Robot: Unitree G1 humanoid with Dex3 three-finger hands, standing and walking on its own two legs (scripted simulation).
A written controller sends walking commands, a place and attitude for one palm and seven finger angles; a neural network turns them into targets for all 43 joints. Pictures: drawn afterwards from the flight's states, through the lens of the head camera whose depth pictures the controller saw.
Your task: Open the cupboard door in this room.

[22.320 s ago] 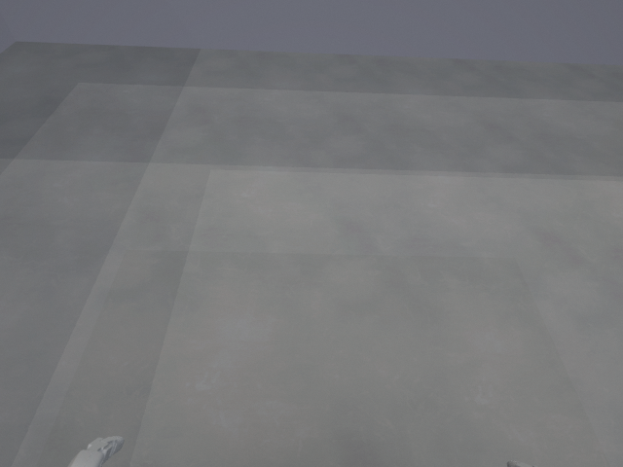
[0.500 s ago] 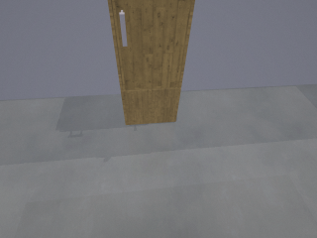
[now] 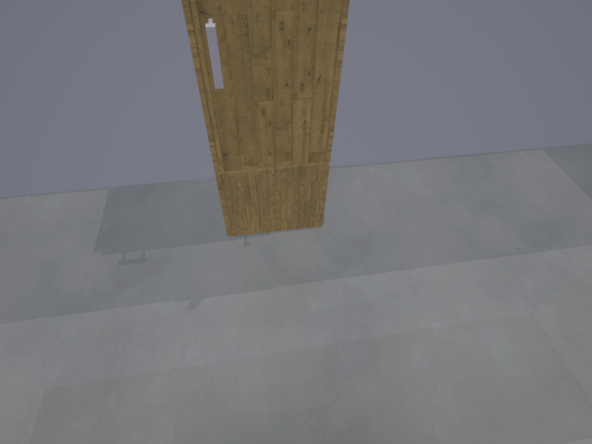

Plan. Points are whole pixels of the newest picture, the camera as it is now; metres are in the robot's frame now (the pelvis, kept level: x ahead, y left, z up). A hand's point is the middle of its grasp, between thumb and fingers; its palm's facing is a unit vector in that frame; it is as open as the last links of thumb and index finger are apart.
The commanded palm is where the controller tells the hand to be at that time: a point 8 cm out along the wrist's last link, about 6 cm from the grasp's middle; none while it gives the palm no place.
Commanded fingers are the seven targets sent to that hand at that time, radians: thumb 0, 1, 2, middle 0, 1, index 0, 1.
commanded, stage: stand and wait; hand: left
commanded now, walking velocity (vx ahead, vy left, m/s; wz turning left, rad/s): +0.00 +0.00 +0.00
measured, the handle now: (215, 54) +1.01 +0.27 +0.05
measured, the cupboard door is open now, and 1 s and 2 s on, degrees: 0 0 0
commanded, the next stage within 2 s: look at it before walking up in 0.20 s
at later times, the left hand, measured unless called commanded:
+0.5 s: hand out of the picture -0.03 +0.15 -0.18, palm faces +0.04 -0.98 -0.17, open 7.4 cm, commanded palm none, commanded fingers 0.00 0.90 0.90 -0.20 -0.30 -0.20 -0.30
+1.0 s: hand out of the picture -0.01 +0.18 -0.17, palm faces +0.02 -0.97 -0.23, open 7.4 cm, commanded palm none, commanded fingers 0.00 0.90 0.90 -0.20 -0.30 -0.20 -0.30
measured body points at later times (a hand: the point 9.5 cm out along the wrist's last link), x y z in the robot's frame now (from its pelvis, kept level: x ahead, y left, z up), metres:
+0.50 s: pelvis -0.01 -0.01 +0.00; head +0.00 -0.01 +0.45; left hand -0.03 +0.20 -0.16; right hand -0.02 -0.22 -0.16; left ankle -0.04 +0.09 -0.74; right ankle -0.03 -0.13 -0.74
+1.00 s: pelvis -0.02 -0.01 +0.00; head -0.01 -0.01 +0.45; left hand -0.01 +0.23 -0.16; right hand -0.01 -0.26 -0.15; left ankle -0.04 +0.09 -0.74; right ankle -0.03 -0.13 -0.74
